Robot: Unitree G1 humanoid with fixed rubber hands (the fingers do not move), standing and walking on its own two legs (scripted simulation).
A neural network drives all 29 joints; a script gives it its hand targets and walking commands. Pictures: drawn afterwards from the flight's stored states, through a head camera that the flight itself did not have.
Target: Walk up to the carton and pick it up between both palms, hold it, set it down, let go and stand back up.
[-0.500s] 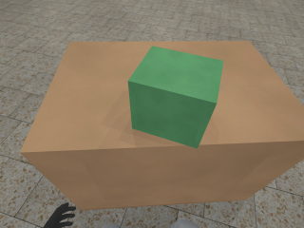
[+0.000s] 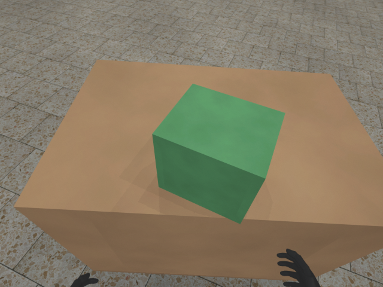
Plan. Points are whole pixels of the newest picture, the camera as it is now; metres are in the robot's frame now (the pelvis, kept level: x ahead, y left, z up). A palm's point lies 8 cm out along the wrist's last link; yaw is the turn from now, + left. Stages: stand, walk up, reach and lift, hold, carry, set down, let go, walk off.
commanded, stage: walk up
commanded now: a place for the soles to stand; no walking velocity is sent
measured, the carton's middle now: (216, 153) +0.42 -0.06 +0.03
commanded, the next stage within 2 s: none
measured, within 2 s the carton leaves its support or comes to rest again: neither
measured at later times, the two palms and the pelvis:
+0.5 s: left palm out of the picture +0.08 +0.27 -0.11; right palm out of the picture +0.13 -0.24 -0.08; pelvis -0.01 +0.01 +0.00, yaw +4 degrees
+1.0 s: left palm out of the picture +0.05 +0.29 -0.11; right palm out of the picture +0.15 -0.22 -0.08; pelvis +0.00 +0.02 +0.00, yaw +6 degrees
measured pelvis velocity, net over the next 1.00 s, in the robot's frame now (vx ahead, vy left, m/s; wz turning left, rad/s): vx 0.00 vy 0.02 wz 0.10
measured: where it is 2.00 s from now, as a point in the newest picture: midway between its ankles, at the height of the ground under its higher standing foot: outside the picture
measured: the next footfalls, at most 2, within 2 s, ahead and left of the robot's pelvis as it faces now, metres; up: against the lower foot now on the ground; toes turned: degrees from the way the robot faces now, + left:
none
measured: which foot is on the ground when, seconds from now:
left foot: down 0.00-1.00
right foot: down 0.00-1.00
